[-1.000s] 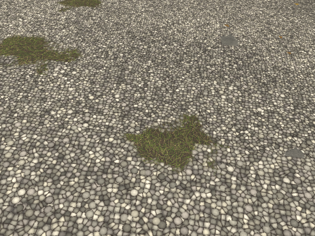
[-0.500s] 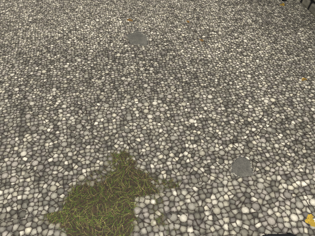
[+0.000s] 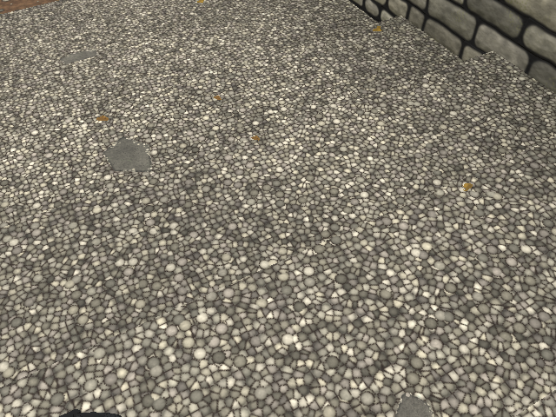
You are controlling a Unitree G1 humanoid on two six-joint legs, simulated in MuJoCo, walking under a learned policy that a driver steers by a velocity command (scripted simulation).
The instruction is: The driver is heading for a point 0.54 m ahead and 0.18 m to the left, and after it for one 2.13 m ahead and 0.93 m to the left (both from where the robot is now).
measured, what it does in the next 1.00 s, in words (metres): goes down, turning left: right foot 0.16 m lower, then left foot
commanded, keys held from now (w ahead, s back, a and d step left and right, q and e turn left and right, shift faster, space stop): w+q+shift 0.46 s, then q+shift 0.40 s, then shift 0.14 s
